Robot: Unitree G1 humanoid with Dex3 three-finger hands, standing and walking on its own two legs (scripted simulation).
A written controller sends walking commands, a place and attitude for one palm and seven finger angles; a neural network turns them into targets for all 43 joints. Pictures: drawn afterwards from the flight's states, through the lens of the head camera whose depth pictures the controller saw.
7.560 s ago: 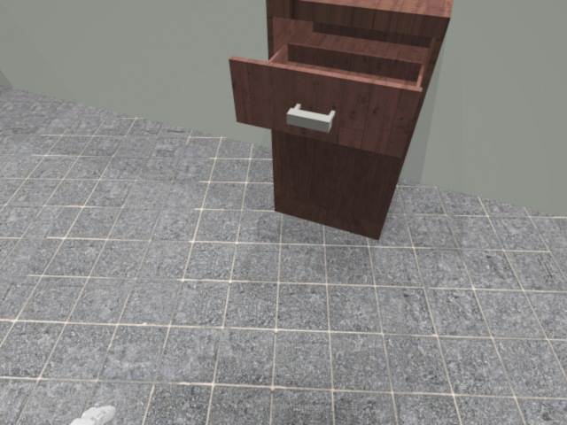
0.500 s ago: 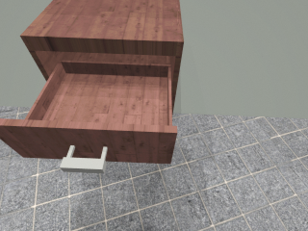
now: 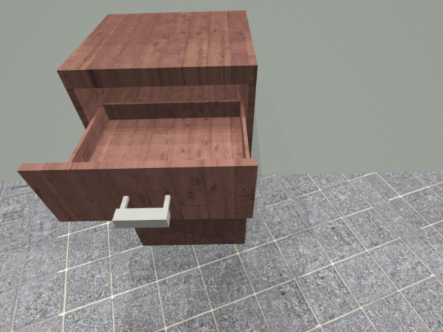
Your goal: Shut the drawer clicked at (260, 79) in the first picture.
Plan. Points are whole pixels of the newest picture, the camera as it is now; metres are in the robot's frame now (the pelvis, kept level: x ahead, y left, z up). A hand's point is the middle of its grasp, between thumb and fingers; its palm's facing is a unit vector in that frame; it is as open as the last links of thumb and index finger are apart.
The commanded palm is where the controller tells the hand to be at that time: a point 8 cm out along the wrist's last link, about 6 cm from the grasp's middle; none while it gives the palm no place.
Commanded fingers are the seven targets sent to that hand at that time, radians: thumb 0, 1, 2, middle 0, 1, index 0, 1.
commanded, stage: come to a stop and stand still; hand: left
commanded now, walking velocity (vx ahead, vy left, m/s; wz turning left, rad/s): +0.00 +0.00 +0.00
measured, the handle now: (144, 208) +0.35 +0.19 +0.02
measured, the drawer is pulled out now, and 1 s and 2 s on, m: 0.30 0.30 0.30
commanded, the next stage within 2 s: look again from close up in 0.36 s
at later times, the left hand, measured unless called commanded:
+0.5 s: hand out of the picture -0.04 +0.16 -0.16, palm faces +0.02 -0.98 -0.19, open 7.4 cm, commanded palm none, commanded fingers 0.00 0.90 0.90 -0.20 -0.30 -0.20 -0.30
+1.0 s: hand out of the picture +0.03 +0.16 -0.16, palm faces +0.02 -0.98 -0.19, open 7.3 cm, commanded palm none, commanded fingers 0.00 0.90 0.90 -0.20 -0.30 -0.20 -0.30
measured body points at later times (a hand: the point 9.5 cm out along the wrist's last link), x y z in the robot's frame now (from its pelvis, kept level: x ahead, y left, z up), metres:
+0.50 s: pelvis -0.01 +0.00 +0.01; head +0.00 -0.02 +0.46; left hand -0.04 +0.22 -0.15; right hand -0.04 -0.22 -0.16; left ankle +0.01 +0.09 -0.73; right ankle +0.01 -0.13 -0.73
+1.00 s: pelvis +0.03 -0.01 +0.01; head +0.06 -0.02 +0.46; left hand +0.03 +0.21 -0.15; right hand +0.04 -0.23 -0.15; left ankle +0.01 +0.09 -0.73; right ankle +0.01 -0.13 -0.73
